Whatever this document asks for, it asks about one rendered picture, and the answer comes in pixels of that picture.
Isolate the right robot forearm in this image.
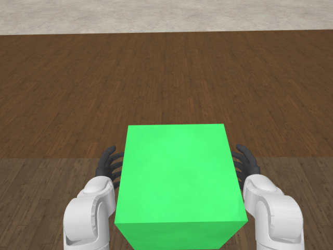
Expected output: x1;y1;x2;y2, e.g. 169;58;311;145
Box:
243;174;305;250

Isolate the left robot hand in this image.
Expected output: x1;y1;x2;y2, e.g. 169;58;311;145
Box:
95;145;124;189

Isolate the left robot forearm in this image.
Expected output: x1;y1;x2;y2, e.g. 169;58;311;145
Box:
63;176;116;250

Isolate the carton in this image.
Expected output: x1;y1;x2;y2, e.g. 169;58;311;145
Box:
114;124;248;250

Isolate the right robot hand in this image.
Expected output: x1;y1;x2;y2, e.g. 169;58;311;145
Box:
231;144;261;191

